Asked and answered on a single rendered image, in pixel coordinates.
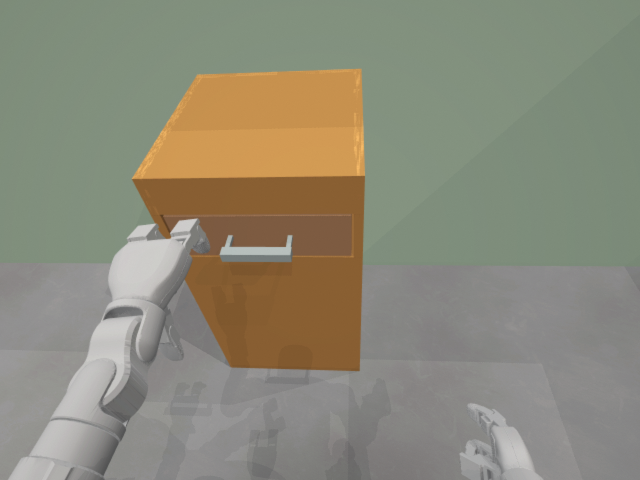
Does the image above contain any handle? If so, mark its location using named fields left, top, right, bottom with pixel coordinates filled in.
left=220, top=235, right=293, bottom=262

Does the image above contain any robot right hand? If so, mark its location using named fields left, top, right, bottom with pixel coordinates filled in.
left=460, top=403, right=536, bottom=480

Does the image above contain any left robot forearm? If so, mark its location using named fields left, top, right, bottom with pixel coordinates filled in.
left=8, top=298, right=166, bottom=480

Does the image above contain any drawer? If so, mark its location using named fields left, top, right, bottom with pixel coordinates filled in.
left=163, top=214, right=352, bottom=256

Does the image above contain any cabinet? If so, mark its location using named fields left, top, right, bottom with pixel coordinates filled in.
left=132, top=69, right=365, bottom=371

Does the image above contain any robot left hand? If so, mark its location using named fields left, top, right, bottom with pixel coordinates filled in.
left=108, top=218, right=210, bottom=361

